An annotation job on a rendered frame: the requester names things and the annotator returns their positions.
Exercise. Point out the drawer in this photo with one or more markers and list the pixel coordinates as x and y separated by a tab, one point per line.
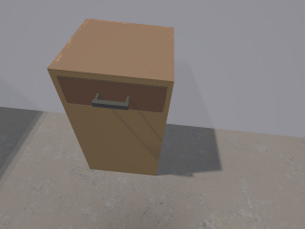
143	97

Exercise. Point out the handle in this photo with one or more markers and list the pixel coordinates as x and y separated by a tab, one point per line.
110	104

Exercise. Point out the cabinet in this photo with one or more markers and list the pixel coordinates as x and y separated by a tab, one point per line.
116	140

